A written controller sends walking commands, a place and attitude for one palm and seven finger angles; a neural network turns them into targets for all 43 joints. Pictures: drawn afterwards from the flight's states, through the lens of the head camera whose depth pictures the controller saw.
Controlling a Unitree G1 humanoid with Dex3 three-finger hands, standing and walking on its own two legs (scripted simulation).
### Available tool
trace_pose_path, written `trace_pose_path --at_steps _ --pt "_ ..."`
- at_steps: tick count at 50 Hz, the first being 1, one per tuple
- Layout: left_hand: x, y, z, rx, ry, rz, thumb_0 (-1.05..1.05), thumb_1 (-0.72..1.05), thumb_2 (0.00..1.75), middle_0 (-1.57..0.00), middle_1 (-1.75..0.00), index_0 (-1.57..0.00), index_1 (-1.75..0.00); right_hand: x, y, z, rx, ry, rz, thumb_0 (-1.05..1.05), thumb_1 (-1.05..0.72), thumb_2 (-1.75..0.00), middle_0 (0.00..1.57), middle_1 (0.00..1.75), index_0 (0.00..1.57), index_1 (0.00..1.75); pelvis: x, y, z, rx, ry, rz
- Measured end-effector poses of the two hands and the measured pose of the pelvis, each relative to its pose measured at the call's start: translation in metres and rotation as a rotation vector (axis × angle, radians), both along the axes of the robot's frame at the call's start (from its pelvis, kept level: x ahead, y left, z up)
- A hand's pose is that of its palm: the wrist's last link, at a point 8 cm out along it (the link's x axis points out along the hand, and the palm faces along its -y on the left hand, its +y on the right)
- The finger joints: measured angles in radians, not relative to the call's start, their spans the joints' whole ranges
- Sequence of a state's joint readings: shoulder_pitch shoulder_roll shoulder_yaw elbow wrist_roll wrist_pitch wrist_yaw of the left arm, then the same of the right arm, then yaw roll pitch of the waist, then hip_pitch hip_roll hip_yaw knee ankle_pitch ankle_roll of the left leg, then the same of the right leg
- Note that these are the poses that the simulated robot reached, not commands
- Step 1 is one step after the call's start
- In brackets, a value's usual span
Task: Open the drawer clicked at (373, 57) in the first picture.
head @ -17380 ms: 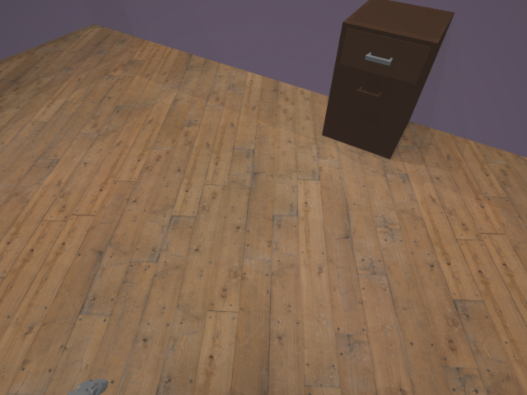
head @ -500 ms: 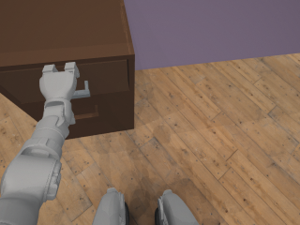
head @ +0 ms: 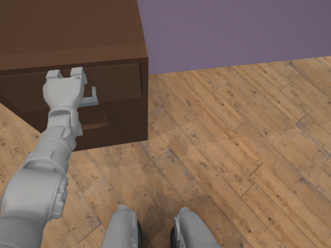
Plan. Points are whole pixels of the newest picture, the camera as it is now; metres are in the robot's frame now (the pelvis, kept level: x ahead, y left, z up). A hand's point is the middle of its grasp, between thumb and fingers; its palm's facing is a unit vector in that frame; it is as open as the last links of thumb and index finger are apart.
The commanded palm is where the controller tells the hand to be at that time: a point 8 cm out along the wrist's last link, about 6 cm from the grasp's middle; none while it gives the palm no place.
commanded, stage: lower the fingers behind the handle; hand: left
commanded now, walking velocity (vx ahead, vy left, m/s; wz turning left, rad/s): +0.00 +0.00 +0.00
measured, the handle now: (75, 97) +0.53 +0.23 -0.10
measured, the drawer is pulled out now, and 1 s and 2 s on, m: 0.00 0.00 0.00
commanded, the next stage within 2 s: close the thumb around the handle in 1.46 s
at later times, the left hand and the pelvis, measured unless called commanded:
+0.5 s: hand (75, 111) +0.48 +0.22 -0.08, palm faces -0.05 -0.02 -1.00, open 13.8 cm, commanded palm +0.47 +0.20 -0.03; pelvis -0.01 +0.00 -0.03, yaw -1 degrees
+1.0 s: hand (79, 116) +0.48 +0.22 -0.12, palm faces -0.04 -0.02 -1.00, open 13.8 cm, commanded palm +0.48 +0.19 -0.07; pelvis -0.02 -0.01 -0.06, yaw -1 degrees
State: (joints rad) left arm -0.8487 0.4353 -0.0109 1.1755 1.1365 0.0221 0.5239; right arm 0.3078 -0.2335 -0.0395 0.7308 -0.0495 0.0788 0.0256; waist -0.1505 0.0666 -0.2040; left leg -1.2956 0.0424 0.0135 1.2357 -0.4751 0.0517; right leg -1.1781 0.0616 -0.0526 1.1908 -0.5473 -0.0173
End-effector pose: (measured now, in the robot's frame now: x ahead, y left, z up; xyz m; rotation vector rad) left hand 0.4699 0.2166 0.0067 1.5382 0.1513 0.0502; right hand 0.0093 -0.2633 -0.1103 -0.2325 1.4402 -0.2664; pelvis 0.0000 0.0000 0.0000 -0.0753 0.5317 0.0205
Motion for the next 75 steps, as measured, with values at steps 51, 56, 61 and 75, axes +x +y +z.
trace_pose_path --at_steps 51,56,61,75 --pt "-0.006 0.003 -0.072 0.009 -0.02 -0.004 0.0 -0.49 0.3 -0.32 -1.2 -0.31 -1.2 -0.009 -0.004 -0.06 0.014 0.002 0.035 0.0 -0.91 -0.9 0.2 0.3 0.21 0.3 -0.019 -0.005 -0.058 -0.014 0.079 -0.017" --pt "-0.003 0.004 -0.074 0.012 -0.037 -0.005 0.0 -0.49 0.3 -0.32 -1.2 -0.32 -1.2 -0.01 -0.003 -0.066 0.015 0.003 0.035 0.0 -0.91 -0.9 0.2 0.3 0.21 0.3 -0.02 -0.005 -0.063 -0.015 0.086 -0.018" --pt "-0.002 0.004 -0.075 0.011 -0.041 0.001 0.0 -0.49 0.3 -0.32 -1.2 -0.32 -1.21 -0.01 -0.001 -0.069 0.02 0.004 0.036 0.0 -0.91 -0.9 0.2 0.3 0.21 0.3 -0.02 -0.004 -0.065 -0.015 0.088 -0.019" --pt "-0.002 0.006 -0.074 0.001 -0.017 -0.006 0.0 -0.49 0.3 -0.32 -1.2 -0.32 -1.21 -0.009 -0.001 -0.066 0.012 -0.007 0.034 0.0 -0.91 -0.9 0.2 0.3 0.21 0.3 -0.02 -0.004 -0.064 -0.016 0.086 -0.022"
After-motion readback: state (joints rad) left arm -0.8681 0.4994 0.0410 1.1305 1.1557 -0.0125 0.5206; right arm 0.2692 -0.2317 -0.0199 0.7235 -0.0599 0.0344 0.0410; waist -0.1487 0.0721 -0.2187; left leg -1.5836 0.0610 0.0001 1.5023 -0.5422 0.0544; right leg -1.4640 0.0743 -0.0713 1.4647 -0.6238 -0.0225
